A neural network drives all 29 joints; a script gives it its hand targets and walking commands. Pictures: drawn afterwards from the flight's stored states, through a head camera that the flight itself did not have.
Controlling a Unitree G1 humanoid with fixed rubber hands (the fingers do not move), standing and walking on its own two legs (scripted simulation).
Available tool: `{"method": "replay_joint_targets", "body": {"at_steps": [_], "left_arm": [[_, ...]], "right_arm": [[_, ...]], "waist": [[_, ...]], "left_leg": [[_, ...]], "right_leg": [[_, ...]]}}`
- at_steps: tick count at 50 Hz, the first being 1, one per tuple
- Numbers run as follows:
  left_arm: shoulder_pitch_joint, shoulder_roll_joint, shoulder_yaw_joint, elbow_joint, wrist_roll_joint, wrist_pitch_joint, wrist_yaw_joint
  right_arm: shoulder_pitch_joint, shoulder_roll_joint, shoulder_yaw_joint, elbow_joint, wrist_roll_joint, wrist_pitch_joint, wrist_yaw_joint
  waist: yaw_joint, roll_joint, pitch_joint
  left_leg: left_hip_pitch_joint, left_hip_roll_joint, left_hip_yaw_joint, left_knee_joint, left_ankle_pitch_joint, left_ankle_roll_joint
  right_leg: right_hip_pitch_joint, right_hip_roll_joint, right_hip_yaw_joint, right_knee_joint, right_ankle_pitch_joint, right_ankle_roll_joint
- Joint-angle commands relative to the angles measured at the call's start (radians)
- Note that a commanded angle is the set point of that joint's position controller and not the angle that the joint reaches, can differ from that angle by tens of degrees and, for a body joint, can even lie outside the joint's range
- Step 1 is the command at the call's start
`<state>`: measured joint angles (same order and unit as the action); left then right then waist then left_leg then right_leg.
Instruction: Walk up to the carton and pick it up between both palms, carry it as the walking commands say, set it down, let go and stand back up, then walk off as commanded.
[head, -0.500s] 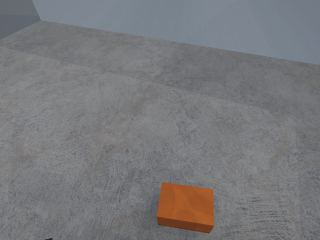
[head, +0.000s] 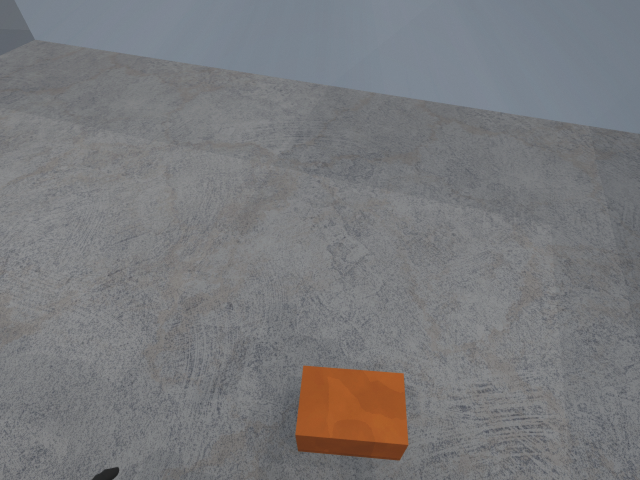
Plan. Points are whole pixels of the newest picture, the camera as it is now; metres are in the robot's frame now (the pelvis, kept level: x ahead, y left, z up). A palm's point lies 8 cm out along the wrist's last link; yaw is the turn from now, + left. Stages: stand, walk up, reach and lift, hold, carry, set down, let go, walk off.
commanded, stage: walk up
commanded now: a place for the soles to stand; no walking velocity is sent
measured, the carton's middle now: (350, 412) +0.45 -0.05 -0.69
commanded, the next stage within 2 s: none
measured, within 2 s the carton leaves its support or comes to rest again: neither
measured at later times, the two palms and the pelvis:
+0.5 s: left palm out of the picture +0.15 +0.25 -0.11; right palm out of the picture +0.07 -0.45 -0.10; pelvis +0.02 -0.08 -0.01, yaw -1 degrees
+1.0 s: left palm out of the picture +0.14 +0.25 -0.09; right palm out of the picture +0.19 -0.41 -0.11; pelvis +0.05 -0.09 -0.01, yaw +4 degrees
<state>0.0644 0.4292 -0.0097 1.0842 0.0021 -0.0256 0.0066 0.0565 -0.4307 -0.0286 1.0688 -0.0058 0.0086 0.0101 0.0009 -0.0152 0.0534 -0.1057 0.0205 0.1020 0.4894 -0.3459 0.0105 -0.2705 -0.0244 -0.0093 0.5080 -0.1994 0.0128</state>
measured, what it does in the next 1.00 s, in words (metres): steps to the right: right foot, then left foot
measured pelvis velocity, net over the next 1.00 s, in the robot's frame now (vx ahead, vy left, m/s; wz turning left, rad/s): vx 0.05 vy -0.09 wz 0.08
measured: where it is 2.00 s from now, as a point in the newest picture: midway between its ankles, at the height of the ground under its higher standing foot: outside the picture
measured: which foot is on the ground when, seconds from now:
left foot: down 0.00-0.40, up 0.42-0.64, down 0.66-1.00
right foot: down 0.00-0.18, up 0.20-0.38, down 0.40-1.00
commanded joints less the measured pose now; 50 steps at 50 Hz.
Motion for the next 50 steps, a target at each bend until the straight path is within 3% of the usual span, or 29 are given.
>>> {"method": "replay_joint_targets", "body": {"at_steps": [1,7,8,9,10,11,12,14,17,18,19,20,21,22,23,25,26,30,33,34,35,36,37,39,41,43,44,46,50], "left_arm": [[-0.032,0.184,0.041,-0.031,0.002,-0.011,0.004],[-0.027,0.188,0.046,-0.021,0.007,-0.013,0.003],[-0.073,0.23,0.084,-0.091,0.05,0.028,-0.034],[-0.127,0.195,0.079,-0.117,0.045,0.046,-0.048],[-0.146,0.188,0.083,-0.14,0.052,0.057,-0.054],[-0.117,0.182,0.086,-0.149,0.051,0.064,-0.059],[-0.087,0.176,0.087,-0.153,0.042,0.066,-0.065],[-0.044,0.173,0.094,-0.154,0.03,0.063,-0.079],[-0.009,0.155,0.106,-0.151,0.028,0.061,-0.091],[0.024,0.153,0.11,-0.136,0.026,0.057,-0.087],[0.081,0.19,0.124,-0.115,0.025,0.049,-0.076],[0.134,0.274,0.141,-0.11,0.027,0.041,-0.059],[0.111,0.313,0.134,-0.133,0.019,0.032,-0.044],[0.055,0.32,0.138,-0.14,0.013,0.033,-0.037],[0.027,0.285,0.137,-0.145,0.018,0.035,-0.034],[-0.004,0.257,0.132,-0.169,0.025,0.037,-0.025],[-0.013,0.257,0.132,-0.174,0.023,0.039,-0.024],[-0.089,0.247,0.116,-0.183,0.01,0.034,-0.018],[-0.111,0.195,0.097,-0.177,-0.005,0.031,-0.011],[-0.091,0.187,0.094,-0.17,-0.009,0.032,-0.009],[-0.058,0.167,0.091,-0.163,-0.018,0.033,-0.008],[-0.061,0.171,0.093,-0.148,-0.029,0.036,-0.008],[-0.037,0.172,0.094,-0.131,-0.028,0.036,-0.007],[0.006,0.163,0.087,-0.109,-0.021,0.025,-0.005],[0.026,0.184,0.084,-0.105,-0.014,0.008,0.002],[0.012,0.213,0.084,-0.112,-0.004,-0.003,0.011],[-0.009,0.239,0.087,-0.118,-0.003,-0.005,0.012],[-0.026,0.241,0.083,-0.122,-0.006,-0.001,0.016],[-0.029,0.217,0.072,-0.119,-0.007,-0.001,0.017]], "right_arm": [[-0.049,-0.181,-0.036,-0.038,-0.002,-0.012,-0.004],[-0.026,-0.17,-0.038,-0.027,-0.003,-0.013,-0.002],[0.119,-0.256,-0.076,-0.01,0.002,-0.042,-0.03],[0.174,-0.31,-0.098,0.003,-0.001,-0.052,-0.044],[0.182,-0.332,-0.113,-0.01,-0.004,-0.06,-0.053],[0.162,-0.333,-0.117,-0.032,-0.004,-0.071,-0.062],[0.129,-0.323,-0.118,-0.054,-0.011,-0.077,-0.07],[0.069,-0.284,-0.109,-0.084,-0.023,-0.083,-0.074],[0.048,-0.26,-0.093,-0.114,-0.019,-0.073,-0.061],[0.042,-0.25,-0.086,-0.12,-0.015,-0.062,-0.052],[0.076,-0.211,-0.071,-0.123,-0.012,-0.052,-0.045],[0.107,-0.156,-0.052,-0.139,-0.002,-0.04,-0.041],[0.113,-0.137,-0.038,-0.155,0.01,-0.026,-0.044],[0.117,-0.19,-0.051,-0.143,0.012,-0.018,-0.047],[0.135,-0.201,-0.053,-0.126,0.01,-0.018,-0.04],[0.173,-0.202,-0.046,-0.107,0.003,-0.018,-0.035],[0.208,-0.206,-0.048,-0.092,0.003,-0.016,-0.036],[0.237,-0.197,-0.054,-0.067,-0.002,-0.007,-0.028],[0.246,-0.195,-0.057,-0.055,-0.017,-0.007,-0.02],[0.219,-0.214,-0.057,-0.07,-0.025,-0.008,-0.017],[0.16,-0.249,-0.058,-0.093,-0.029,-0.013,-0.011],[0.072,-0.268,-0.057,-0.116,-0.022,-0.018,-0.007],[0.035,-0.264,-0.053,-0.133,-0.022,-0.019,-0.007],[0.041,-0.225,-0.041,-0.139,-0.018,-0.019,-0.006],[0.068,-0.196,-0.035,-0.139,0.001,-0.02,-0.009],[0.107,-0.198,-0.04,-0.136,0.007,-0.018,-0.01],[0.116,-0.2,-0.043,-0.14,0.004,-0.014,-0.01],[0.114,-0.197,-0.046,-0.136,-0.003,-0.004,-0.009],[0.069,-0.203,-0.052,-0.142,-0.006,-0.001,0.002]], "waist": [[0.007,0.037,-0.056],[0.002,-0.01,-0.049],[-0.047,-0.105,-0.052],[-0.073,0.015,0.003],[-0.083,0.054,0.038],[-0.067,0.042,0.026],[-0.041,0.06,0.021],[0.001,0.097,0.011],[0.018,0.127,-0.023],[0.033,0.104,-0.044],[0.051,-0.011,-0.084],[0.08,-0.26,-0.095],[0.06,-0.241,-0.122],[0.038,-0.119,-0.08],[0.015,-0.041,-0.041],[-0.003,-0.066,-0.03],[-0.006,-0.094,-0.056],[-0.035,-0.088,-0.061],[-0.051,-0.044,-0.024],[-0.036,0.015,0.009],[-0.003,0.121,0.022],[0.017,0.175,0.059],[0.024,0.185,0.054],[0.042,0.134,0.0],[0.043,0.073,-0.109],[0.015,0.038,-0.187],[-0.001,0.015,-0.187],[-0.013,-0.049,-0.171],[-0.01,-0.055,-0.16]], "left_leg": [[-0.062,0.132,-0.094,-0.159,0.039,0.038],[-0.035,0.108,-0.079,-0.153,0.006,0.034],[0.059,0.167,-0.176,-0.18,0.018,0.081],[0.173,0.273,-0.268,-0.244,0.039,0.125],[0.186,0.398,-0.348,-0.272,0.16,0.184],[0.172,0.451,-0.354,-0.254,0.278,0.223],[0.159,0.453,-0.322,-0.231,0.363,0.234],[0.16,0.375,-0.205,-0.152,0.484,0.196],[0.001,0.246,-0.048,-0.057,0.45,0.121],[-0.084,0.195,-0.004,0.002,0.379,0.09],[-0.19,0.146,0.025,0.129,0.273,0.056],[-0.354,0.047,0.049,0.356,0.01,0.01],[-0.358,-0.002,-0.099,0.45,-0.284,0.001],[-0.306,0.021,-0.157,0.515,-0.283,0.006],[-0.276,0.027,-0.168,0.503,-0.242,0.011],[-0.291,0.031,-0.141,0.39,-0.223,0.016],[-0.268,0.029,-0.124,0.367,-0.185,0.006],[-0.119,0.028,-0.112,0.22,-0.065,0.006],[-0.099,0.021,-0.151,0.058,0.029,0.039],[-0.169,0.067,-0.24,-0.062,-0.01,0.058],[-0.248,0.144,-0.377,-0.169,-0.015,0.1],[-0.332,0.182,-0.426,-0.213,-0.053,0.138],[-0.38,0.226,-0.445,-0.211,-0.012,0.18],[-0.298,0.195,-0.358,-0.116,0.233,0.154],[-0.165,0.125,-0.252,0.026,0.454,0.073],[-0.142,0.072,-0.203,0.11,0.477,0.034],[-0.17,0.059,-0.195,0.099,0.42,0.032],[-0.131,0.053,-0.182,0.092,0.328,0.032],[-0.074,0.069,-0.204,0.071,0.422,0.06]], "right_leg": [[0.065,-0.077,0.059,-0.053,0.169,-0.053],[0.041,-0.098,0.119,-0.113,0.114,-0.058],[-0.091,-0.041,0.079,0.027,0.009,-0.079],[-0.295,0.008,0.026,0.138,-0.117,-0.054],[-0.384,-0.019,0.054,0.275,-0.254,-0.031],[-0.379,-0.049,0.104,0.337,-0.264,-0.022],[-0.363,-0.075,0.13,0.343,-0.266,-0.023],[-0.313,-0.095,0.139,0.249,-0.233,-0.028],[-0.055,-0.033,-0.018,0.099,-0.109,-0.034],[0.077,0.01,-0.06,0.037,-0.012,-0.04],[0.221,0.02,-0.022,0.005,0.031,-0.052],[0.287,-0.134,0.224,-0.124,0.082,-0.118],[0.2,-0.3,0.485,-0.241,-0.064,-0.203],[0.098,-0.299,0.448,-0.261,-0.244,-0.23],[0.032,-0.254,0.375,-0.255,-0.299,-0.215],[0.036,-0.21,0.254,-0.212,-0.288,-0.182],[0.027,-0.22,0.24,-0.214,-0.272,-0.184],[-0.116,-0.279,0.235,-0.191,-0.248,-0.173],[-0.157,-0.254,0.184,-0.101,-0.182,-0.123],[-0.133,-0.212,0.15,-0.039,-0.181,-0.099],[-0.098,-0.112,0.081,0.073,-0.242,-0.064],[-0.048,-0.011,0.006,0.161,-0.245,-0.043],[0.019,0.007,-0.002,0.232,-0.253,-0.041],[0.042,-0.005,0.001,0.139,-0.19,-0.044],[0.086,-0.068,0.039,0.021,0.117,-0.054],[0.165,-0.159,0.123,0.001,0.377,-0.091],[0.184,-0.188,0.153,0.017,0.42,-0.109],[0.121,-0.223,0.168,0.006,0.376,-0.138],[0.064,-0.173,0.101,-0.002,0.289,-0.095]]}}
